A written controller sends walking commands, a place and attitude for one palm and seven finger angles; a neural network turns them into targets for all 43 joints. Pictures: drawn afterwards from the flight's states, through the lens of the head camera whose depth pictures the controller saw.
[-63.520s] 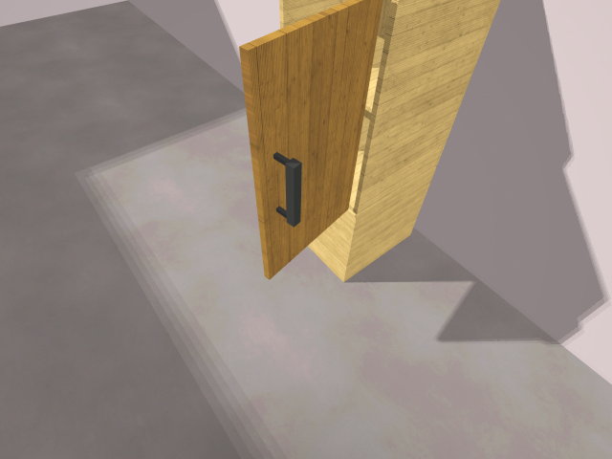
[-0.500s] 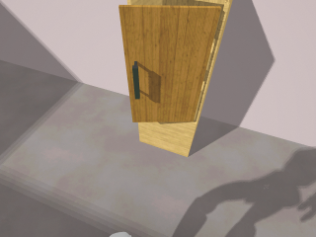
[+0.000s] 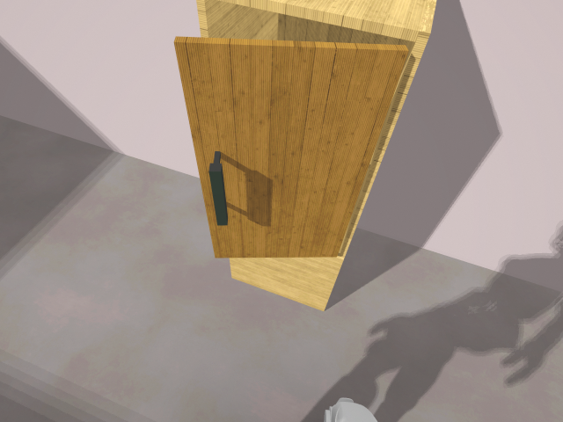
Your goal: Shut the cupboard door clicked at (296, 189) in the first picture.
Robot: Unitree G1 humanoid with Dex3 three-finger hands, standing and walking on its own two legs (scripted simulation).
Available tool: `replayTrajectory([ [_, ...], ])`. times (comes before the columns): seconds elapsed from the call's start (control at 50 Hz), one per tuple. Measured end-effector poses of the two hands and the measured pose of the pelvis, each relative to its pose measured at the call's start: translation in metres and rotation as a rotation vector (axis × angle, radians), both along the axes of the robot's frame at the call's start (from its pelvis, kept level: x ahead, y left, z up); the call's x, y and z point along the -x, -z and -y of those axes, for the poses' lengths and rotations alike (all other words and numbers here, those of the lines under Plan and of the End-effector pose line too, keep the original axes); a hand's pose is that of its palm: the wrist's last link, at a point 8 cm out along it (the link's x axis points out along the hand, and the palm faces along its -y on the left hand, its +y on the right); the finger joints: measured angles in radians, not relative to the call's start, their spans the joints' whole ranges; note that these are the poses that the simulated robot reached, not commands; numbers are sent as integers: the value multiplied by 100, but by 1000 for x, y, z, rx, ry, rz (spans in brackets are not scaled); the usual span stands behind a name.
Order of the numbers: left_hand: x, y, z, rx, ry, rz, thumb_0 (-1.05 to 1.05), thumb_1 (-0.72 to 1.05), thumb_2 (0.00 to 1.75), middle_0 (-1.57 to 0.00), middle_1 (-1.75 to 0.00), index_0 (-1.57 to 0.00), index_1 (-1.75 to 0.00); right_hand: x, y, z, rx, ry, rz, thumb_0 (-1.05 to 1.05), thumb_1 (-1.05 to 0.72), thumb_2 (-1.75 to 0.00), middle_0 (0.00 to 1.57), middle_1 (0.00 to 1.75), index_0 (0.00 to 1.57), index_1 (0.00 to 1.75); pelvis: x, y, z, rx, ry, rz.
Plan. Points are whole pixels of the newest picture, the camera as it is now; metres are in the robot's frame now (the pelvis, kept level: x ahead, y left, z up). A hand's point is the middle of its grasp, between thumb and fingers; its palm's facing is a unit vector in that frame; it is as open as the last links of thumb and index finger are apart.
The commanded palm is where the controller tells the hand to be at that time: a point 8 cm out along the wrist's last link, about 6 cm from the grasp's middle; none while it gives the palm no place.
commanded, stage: come to a stop and stand still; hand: left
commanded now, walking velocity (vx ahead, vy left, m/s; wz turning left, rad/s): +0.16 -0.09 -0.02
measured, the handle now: (220, 189) +0.54 +0.14 -0.04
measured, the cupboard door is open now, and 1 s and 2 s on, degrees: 22 22 22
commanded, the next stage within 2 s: look again from close up in 1.38 s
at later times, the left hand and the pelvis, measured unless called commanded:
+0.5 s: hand out of the picture +0.15 +0.15 -0.17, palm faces +0.04 -0.96 -0.27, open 7.3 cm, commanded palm none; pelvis +0.06 -0.04 -0.01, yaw +0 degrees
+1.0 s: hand out of the picture +0.01 +0.20 -0.18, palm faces +0.00 -0.97 -0.23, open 7.4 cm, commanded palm none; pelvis +0.01 +0.01 -0.01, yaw -1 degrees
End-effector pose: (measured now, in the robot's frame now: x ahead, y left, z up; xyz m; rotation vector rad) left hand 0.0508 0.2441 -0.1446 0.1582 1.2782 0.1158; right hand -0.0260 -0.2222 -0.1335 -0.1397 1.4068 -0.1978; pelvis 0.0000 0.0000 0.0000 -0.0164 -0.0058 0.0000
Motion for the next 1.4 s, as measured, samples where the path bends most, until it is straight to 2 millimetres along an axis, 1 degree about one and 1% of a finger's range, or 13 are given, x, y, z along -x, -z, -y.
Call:
replayTrajectory([
  [0.12,-79,4,37,-43,58,62,0,91,90,-20,-30,-20,-30,-15,26,34,-44,68,-82,1,-91,-89,21,30,20,30,-53,19,39,-40,13,6],
  [0.22,-108,1,73,-52,70,65,0,91,90,-20,-30,-20,-30,-59,38,64,-40,67,-88,1,-91,-89,20,30,20,30,-75,19,55,-28,9,3],
  [0.3,-117,-8,82,-58,29,83,-1,93,89,-21,-30,-20,-30,-104,30,78,-25,20,-30,1,-91,-89,20,30,20,30,-78,9,60,-51,3,-4],
  [0.42,-106,-16,66,-84,-11,92,-1,93,89,-21,-30,-20,-30,-166,17,86,6,-55,108,1,-91,-89,20,30,20,30,-71,4,54,-57,-5,-10],
  [0.48,-91,-15,50,-93,-23,83,0,92,89,-21,-30,-20,-30,-185,10,80,19,-82,180,1,-91,-89,20,30,20,30,-64,5,46,-52,-8,-6],
  [0.54,-74,-8,32,-90,-33,72,0,91,89,-21,-30,-20,-30,-192,2,68,32,-105,231,0,-91,-89,20,30,20,30,-56,8,35,-43,-6,-3],
  [0.6,-55,5,12,-72,-45,55,0,91,89,-21,-30,-20,-30,-184,-3,51,53,-120,260,0,-91,-89,20,30,20,30,-47,13,20,-29,-3,0],
  [0.66,-35,19,-6,-50,-67,16,0,91,89,-21,-30,-20,-30,-160,-4,33,76,-120,244,0,-91,-89,20,30,20,30,-39,19,5,-9,-11,6],
  [0.82,16,13,-21,-26,-91,-97,0,91,90,-20,-30,-20,-30,-93,-4,-7,46,-106,86,1,-91,-89,21,30,20,30,-28,4,-13,-8,0,-7],
  [0.9,33,9,-17,-32,-69,-151,0,91,90,-20,-30,-20,-30,-70,4,-12,22,-63,56,1,-92,-89,21,30,20,30,-21,4,-16,-24,12,-16],
  [1.04,43,0,3,-43,-24,-148,0,91,90,-20,-30,-20,-30,-32,20,-13,-35,6,21,1,-92,-89,21,30,20,30,-6,4,-13,-26,17,-5],
  [1.2,46,5,22,-14,-12,-100,1,93,90,-20,-30,-20,-30,5,16,-11,-43,22,-24,1,-91,-89,20,30,20,30,5,2,-3,-24,15,30],
  [1.4,69,10,35,30,-26,-144,1,92,90,-20,-30,-20,-30,38,10,-6,-18,37,-100,1,-91,-89,20,30,20,30,12,2,0,-18,14,26],
])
